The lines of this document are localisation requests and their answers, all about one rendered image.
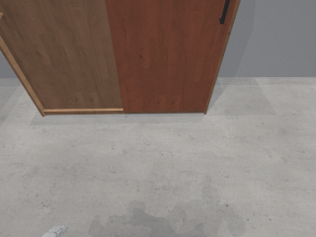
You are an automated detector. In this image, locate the wardrobe door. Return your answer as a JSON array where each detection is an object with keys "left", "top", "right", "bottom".
[
  {"left": 106, "top": 0, "right": 237, "bottom": 112},
  {"left": 0, "top": 0, "right": 123, "bottom": 110}
]

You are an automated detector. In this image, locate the left robot hand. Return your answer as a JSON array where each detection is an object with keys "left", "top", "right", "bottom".
[{"left": 42, "top": 225, "right": 68, "bottom": 237}]

